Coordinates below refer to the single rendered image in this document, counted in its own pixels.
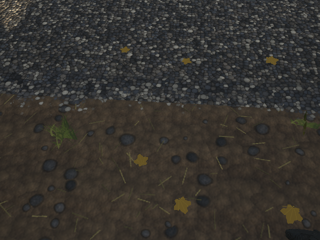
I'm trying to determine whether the right robot hand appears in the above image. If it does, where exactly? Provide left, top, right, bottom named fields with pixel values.
left=285, top=229, right=320, bottom=240

